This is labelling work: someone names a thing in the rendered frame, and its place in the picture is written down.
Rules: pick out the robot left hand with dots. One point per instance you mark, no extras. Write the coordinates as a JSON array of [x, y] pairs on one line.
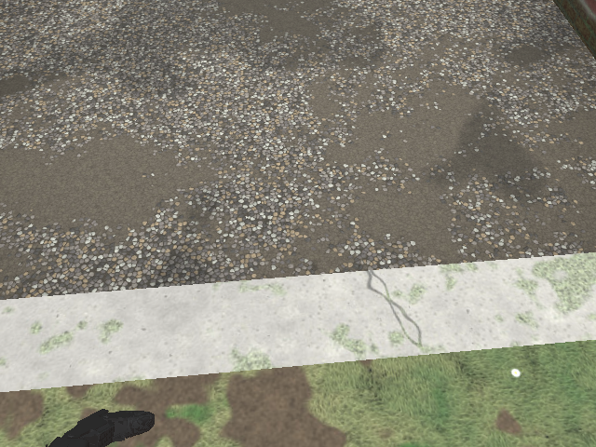
[[102, 428]]

